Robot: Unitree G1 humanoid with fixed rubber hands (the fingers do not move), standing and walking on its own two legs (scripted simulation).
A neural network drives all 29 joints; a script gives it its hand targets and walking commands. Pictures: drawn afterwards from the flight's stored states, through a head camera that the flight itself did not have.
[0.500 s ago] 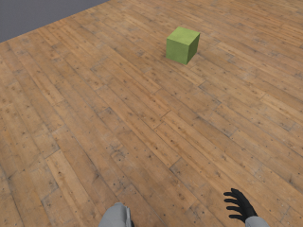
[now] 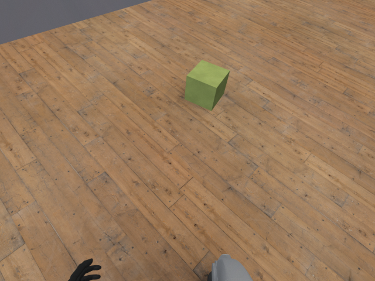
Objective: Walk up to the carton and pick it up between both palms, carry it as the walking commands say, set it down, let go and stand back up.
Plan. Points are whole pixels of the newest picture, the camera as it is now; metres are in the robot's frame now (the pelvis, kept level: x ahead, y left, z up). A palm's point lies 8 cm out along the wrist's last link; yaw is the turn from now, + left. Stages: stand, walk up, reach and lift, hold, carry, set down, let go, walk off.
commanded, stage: walk up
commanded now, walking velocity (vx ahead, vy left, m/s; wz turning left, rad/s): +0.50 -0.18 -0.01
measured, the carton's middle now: (206, 85) +1.52 -0.18 -0.66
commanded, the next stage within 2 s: none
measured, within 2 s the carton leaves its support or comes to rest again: neither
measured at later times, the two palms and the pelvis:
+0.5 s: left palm (98, 243) +0.22 +0.21 -0.11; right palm (297, 195) +0.36 -0.31 -0.12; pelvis +0.25 -0.06 +0.01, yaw +0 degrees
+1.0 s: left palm (124, 120) +0.62 +0.23 -0.13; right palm (282, 157) +0.48 -0.29 -0.10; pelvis +0.51 -0.02 +0.01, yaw -2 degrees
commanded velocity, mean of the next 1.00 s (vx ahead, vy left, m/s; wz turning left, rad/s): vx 0.50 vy -0.09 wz -0.01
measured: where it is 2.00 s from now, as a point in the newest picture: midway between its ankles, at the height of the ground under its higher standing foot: (192, 148)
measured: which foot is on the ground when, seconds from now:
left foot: down 0.00-0.12, up 0.14-0.64, down 0.66-1.00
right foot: up 0.00-0.08, down 0.10-0.68, up 0.70-1.00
